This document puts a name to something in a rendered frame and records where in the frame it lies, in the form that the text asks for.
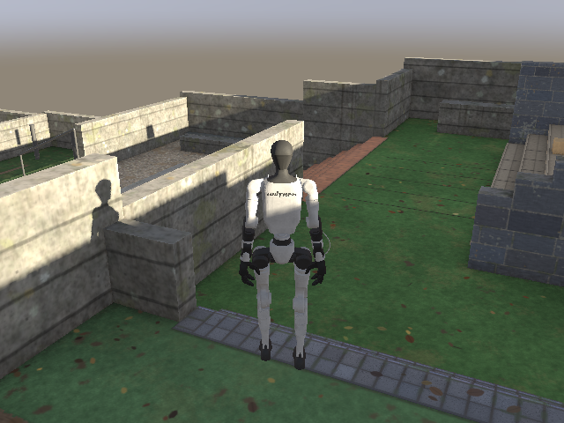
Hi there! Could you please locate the left robot upper arm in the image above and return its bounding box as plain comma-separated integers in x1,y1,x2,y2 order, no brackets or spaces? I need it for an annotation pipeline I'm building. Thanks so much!
245,178,263,228

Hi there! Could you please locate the right robot hand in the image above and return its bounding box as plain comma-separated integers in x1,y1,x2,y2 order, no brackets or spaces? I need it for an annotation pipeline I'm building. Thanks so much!
305,260,326,286

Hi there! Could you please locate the left robot hand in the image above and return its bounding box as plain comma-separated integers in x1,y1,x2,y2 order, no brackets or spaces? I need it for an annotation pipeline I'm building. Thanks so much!
239,260,260,286

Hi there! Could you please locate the humanoid robot torso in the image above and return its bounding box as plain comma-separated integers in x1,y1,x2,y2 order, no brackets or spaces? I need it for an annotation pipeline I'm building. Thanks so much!
261,175,303,264

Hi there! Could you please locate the right robot thigh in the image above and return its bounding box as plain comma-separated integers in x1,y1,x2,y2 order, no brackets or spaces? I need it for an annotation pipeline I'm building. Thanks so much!
293,247,312,313

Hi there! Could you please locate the left robot forearm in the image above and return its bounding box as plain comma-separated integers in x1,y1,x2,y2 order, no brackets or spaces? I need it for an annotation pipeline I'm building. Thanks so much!
240,216,255,262

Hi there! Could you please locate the right robot upper arm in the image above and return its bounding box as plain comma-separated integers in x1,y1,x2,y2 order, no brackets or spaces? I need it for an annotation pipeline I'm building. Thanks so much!
301,178,319,228

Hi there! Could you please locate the right robot forearm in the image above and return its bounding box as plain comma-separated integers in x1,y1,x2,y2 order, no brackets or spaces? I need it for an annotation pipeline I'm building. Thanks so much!
309,215,325,262

